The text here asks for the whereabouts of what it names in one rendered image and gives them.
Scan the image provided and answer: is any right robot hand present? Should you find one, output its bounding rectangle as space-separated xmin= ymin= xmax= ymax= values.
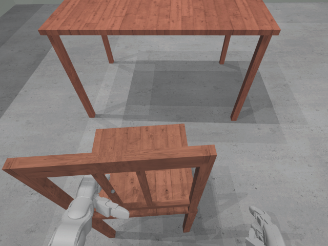
xmin=245 ymin=206 xmax=286 ymax=246

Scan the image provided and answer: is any chair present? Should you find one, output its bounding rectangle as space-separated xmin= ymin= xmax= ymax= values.
xmin=2 ymin=124 xmax=217 ymax=238

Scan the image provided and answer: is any left robot hand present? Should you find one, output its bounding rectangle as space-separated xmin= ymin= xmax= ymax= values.
xmin=76 ymin=174 xmax=130 ymax=219

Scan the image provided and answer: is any robot left forearm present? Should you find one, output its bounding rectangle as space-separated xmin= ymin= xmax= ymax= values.
xmin=47 ymin=197 xmax=94 ymax=246

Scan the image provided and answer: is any table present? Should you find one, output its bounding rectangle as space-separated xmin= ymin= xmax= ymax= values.
xmin=38 ymin=0 xmax=281 ymax=121

